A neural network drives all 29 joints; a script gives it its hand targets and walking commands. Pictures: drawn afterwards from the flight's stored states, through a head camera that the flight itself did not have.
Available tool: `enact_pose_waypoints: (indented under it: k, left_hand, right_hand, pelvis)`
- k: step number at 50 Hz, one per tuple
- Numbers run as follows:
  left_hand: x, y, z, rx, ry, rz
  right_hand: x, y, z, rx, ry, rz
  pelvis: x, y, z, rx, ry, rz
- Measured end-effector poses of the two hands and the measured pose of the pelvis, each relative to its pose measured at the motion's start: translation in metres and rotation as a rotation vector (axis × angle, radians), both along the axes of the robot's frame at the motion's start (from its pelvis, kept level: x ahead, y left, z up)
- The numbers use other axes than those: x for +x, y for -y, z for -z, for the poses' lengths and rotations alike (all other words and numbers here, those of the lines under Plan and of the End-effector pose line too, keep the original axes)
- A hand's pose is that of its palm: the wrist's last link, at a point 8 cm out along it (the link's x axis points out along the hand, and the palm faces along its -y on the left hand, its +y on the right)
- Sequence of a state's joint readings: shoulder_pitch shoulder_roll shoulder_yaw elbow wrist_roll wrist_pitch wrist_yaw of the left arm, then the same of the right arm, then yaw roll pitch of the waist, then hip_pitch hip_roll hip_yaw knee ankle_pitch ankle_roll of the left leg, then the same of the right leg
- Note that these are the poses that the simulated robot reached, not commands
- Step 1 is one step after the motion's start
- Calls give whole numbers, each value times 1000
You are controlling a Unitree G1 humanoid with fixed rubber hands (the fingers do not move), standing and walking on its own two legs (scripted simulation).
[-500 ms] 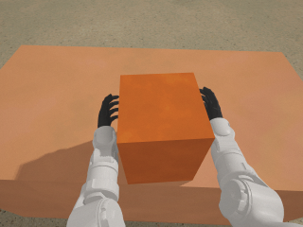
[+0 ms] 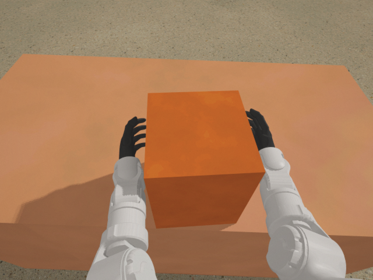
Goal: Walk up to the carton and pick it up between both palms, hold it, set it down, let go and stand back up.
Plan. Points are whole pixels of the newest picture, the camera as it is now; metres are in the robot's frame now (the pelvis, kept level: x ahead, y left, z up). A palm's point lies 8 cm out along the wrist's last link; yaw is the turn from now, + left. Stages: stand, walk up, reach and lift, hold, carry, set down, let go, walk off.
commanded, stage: set down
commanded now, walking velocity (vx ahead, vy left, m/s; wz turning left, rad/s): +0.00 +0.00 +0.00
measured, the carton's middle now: (195, 163) +0.39 +0.05 +0.02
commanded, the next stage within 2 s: none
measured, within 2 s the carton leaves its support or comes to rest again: neither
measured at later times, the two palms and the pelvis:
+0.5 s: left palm (118, 158) +0.37 +0.23 +0.02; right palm (263, 135) +0.46 -0.11 +0.05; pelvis -0.01 +0.00 -0.02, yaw +0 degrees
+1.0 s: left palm (108, 130) +0.39 +0.23 +0.10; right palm (286, 117) +0.46 -0.14 +0.12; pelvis -0.02 +0.00 -0.01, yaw +0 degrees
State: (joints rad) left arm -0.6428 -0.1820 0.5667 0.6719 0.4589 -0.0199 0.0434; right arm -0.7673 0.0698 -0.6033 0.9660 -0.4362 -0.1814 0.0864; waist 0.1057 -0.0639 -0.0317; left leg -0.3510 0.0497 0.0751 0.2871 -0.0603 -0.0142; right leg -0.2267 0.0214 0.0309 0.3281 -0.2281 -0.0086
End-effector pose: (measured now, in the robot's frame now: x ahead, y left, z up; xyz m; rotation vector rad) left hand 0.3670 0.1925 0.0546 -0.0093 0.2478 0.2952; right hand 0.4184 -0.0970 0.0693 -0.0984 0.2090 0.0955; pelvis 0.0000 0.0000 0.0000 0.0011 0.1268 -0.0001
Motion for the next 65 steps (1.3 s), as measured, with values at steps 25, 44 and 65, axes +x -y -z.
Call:
enact_pose_waypoints:
  k: [25, 44, 65]
  left_hand:
    - [6, -35, 34, -8, -56, -41]
    - [21, -41, -29, 21, 29, 25]
    - [16, -46, -111, -8, -5, 1]
  right_hand:
    - [39, 10, 15, 22, -62, 18]
    - [44, 45, -27, 64, -20, 1]
    - [46, 49, -114, 74, -14, 14]
  pelvis:
    - [-14, 1, 18, -48, -217, -17]
    - [-20, 1, 15, -39, -200, -19]
    - [-30, 9, 9, -35, -97, -42]
